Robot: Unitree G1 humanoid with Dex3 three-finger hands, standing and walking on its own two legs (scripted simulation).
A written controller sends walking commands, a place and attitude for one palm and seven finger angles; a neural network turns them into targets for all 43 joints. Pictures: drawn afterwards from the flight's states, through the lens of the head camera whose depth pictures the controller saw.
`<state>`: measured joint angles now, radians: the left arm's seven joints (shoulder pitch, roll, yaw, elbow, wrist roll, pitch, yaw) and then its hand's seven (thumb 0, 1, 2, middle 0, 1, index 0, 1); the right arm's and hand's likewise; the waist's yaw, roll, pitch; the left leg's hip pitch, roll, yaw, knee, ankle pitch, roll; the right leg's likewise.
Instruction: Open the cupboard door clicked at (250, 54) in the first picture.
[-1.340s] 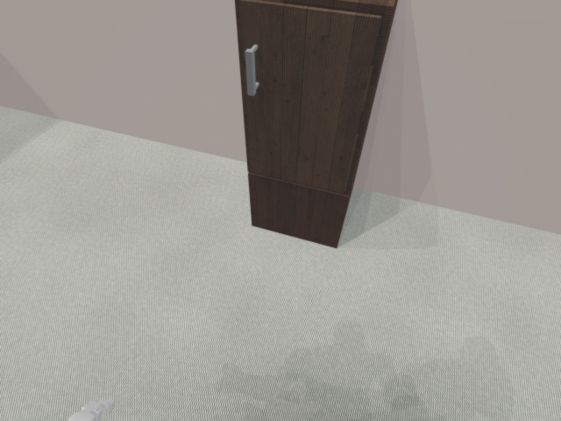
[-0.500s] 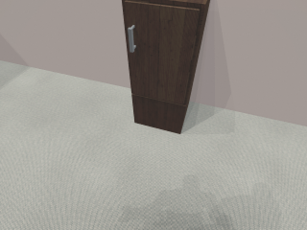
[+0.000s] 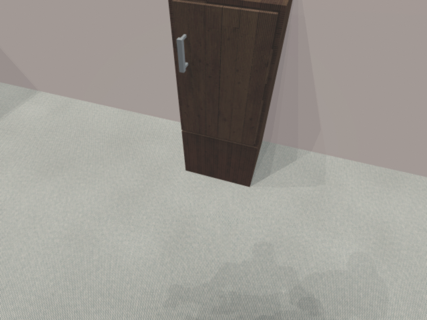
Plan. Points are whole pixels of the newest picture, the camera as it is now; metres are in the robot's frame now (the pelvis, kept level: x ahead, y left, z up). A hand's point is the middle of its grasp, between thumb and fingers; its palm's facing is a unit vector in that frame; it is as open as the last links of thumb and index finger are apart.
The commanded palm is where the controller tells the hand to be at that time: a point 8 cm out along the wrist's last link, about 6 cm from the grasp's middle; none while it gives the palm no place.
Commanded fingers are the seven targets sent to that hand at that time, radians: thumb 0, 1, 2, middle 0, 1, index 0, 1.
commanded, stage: look at it before walking up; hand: left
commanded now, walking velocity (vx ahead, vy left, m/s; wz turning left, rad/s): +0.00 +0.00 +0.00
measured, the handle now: (183, 53) +1.01 +0.17 +0.01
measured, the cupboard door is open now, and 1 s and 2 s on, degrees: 0 0 0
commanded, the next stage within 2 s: turn to face it in 0.10 s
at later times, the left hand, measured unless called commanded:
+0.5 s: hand out of the picture +0.06 +0.22 -0.17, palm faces -0.08 -0.95 -0.30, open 7.4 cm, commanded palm none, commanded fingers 0.00 0.90 0.90 -0.20 -0.30 -0.20 -0.30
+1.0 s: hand out of the picture +0.05 +0.21 -0.18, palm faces -0.18 -0.96 -0.21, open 7.4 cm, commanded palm none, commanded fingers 0.00 0.90 0.90 -0.20 -0.30 -0.20 -0.30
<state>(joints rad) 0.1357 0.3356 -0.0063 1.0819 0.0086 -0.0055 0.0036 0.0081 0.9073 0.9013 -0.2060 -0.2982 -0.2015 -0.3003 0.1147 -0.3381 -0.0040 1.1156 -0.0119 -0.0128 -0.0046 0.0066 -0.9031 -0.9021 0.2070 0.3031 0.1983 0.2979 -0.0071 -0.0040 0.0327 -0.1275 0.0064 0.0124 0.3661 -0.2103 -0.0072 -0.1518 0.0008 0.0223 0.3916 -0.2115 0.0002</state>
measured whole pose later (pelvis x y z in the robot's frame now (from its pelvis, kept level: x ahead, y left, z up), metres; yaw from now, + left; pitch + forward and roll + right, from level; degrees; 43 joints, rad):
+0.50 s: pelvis -0.01 +0.00 -0.01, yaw -4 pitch -2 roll +1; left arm 0.19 0.29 0.01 1.04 0.01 0.04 0.01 0.01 0.91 0.90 -0.20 -0.30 -0.20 -0.30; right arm 0.13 -0.27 -0.01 1.05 -0.01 0.01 -0.02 0.01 -0.90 -0.90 0.20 0.30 0.20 0.30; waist 0.00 -0.01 0.05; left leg -0.17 0.03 0.08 0.46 -0.26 -0.01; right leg -0.23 0.03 0.09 0.50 -0.23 0.00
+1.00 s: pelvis -0.05 +0.03 -0.01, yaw -13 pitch +0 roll +0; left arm 0.23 0.23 0.07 0.98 0.02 0.07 0.01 0.01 0.91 0.90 -0.20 -0.30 -0.20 -0.30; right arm 0.26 -0.18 -0.04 1.02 -0.03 0.01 -0.04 0.01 -0.91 -0.90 0.20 0.30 0.20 0.30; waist -0.01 -0.04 0.02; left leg -0.20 0.03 0.12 0.48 -0.27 0.03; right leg -0.46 0.03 0.06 0.98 -0.38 0.03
